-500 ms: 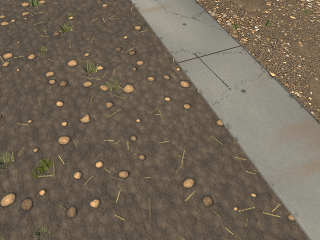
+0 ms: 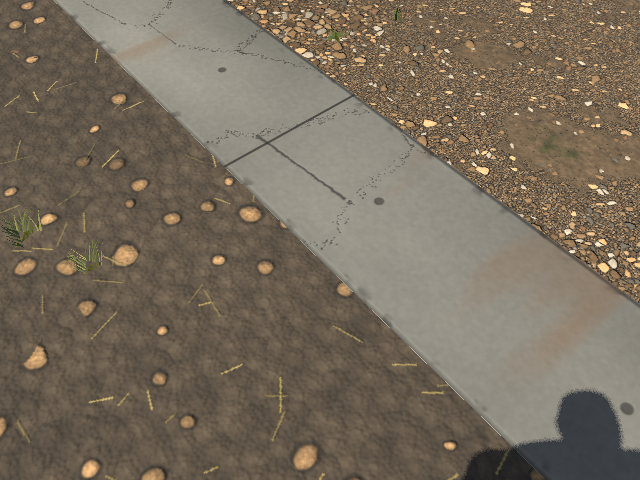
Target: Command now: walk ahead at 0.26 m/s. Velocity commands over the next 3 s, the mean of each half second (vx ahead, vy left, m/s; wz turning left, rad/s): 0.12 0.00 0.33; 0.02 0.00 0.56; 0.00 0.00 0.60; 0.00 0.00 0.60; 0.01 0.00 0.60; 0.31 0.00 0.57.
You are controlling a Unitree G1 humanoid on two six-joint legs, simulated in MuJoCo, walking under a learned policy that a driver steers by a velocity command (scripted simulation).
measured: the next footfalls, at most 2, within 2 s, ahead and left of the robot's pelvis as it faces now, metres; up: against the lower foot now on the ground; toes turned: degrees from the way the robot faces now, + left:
left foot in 0.36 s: +0.20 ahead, +0.12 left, +0.00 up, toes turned +13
right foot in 0.86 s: +0.21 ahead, -0.08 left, +0.00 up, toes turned +30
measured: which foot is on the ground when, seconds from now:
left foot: up 0.00-0.34, down 0.36-0.86, up 0.88-1.00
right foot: down 0.00-0.38, up 0.40-0.84, down 0.86-1.00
